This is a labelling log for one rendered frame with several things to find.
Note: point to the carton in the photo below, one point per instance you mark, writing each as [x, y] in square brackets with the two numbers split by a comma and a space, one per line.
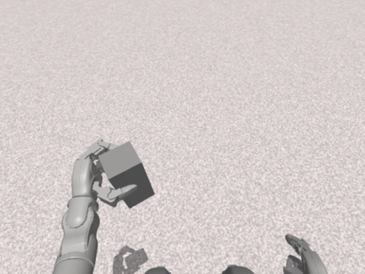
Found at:
[123, 167]

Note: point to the left robot hand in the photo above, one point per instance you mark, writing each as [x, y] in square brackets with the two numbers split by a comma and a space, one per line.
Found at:
[87, 178]

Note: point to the left robot arm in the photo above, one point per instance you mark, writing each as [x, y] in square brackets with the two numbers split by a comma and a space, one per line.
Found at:
[77, 253]

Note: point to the right robot hand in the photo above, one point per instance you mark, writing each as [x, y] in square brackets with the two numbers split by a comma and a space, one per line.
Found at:
[311, 263]

